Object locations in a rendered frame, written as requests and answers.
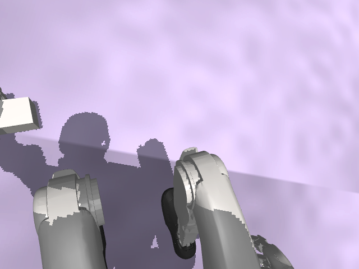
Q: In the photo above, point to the carton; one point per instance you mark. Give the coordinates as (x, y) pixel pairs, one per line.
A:
(17, 115)

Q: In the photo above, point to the right robot foot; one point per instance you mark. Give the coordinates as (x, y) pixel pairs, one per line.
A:
(171, 219)

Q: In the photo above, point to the right robot hand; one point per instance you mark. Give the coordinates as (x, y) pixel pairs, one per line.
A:
(272, 257)

